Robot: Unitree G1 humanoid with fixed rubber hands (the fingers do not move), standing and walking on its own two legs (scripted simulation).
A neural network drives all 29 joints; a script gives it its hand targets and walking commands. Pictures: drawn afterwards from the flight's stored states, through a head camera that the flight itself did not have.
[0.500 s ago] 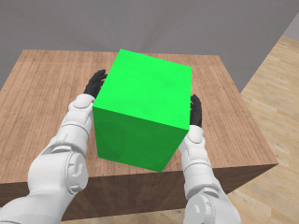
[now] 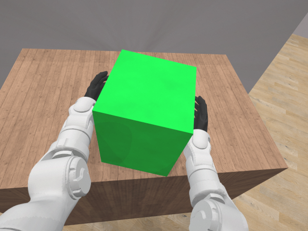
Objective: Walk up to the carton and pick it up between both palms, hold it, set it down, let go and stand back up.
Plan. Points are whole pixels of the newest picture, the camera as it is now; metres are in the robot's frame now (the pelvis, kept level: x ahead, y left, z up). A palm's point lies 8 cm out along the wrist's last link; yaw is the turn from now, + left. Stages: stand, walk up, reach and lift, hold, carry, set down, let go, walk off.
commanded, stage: set down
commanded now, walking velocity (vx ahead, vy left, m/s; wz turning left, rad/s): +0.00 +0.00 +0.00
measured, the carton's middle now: (146, 117) +0.39 +0.01 +0.05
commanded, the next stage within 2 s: none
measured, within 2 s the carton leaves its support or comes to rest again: neither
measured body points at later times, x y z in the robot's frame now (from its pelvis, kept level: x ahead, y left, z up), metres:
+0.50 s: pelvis +0.00 +0.00 +0.00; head +0.04 +0.03 +0.45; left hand +0.44 +0.16 +0.07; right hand +0.38 -0.13 +0.06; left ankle +0.01 +0.10 -0.74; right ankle -0.02 -0.16 -0.74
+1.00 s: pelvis +0.00 +0.00 +0.00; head +0.06 +0.04 +0.44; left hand +0.45 +0.17 +0.04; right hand +0.38 -0.13 +0.02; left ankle +0.01 +0.10 -0.74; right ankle -0.02 -0.16 -0.74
